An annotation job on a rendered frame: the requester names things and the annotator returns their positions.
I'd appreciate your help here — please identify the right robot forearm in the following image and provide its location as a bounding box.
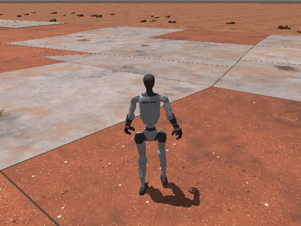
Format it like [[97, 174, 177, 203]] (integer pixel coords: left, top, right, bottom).
[[169, 113, 180, 131]]

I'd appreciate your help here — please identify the robot right hand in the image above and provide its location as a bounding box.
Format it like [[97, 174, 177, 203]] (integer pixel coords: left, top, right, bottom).
[[172, 128, 182, 140]]

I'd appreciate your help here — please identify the robot left upper arm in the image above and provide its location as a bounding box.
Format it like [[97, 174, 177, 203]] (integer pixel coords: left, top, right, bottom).
[[127, 95, 140, 120]]

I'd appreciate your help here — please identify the robot right upper arm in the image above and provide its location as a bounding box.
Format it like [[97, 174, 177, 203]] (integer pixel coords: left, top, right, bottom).
[[159, 94, 174, 120]]

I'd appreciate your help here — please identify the left robot forearm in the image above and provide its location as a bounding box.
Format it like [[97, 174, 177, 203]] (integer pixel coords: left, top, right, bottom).
[[125, 113, 132, 129]]

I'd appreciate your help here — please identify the robot left hand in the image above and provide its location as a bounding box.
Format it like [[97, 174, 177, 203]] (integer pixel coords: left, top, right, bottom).
[[124, 126, 135, 135]]

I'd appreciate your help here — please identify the left robot foot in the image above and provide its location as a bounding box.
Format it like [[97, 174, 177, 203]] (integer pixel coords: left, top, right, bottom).
[[139, 183, 148, 195]]

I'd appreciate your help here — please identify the robot right thigh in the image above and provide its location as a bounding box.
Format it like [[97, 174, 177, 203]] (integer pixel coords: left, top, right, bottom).
[[157, 130, 166, 158]]

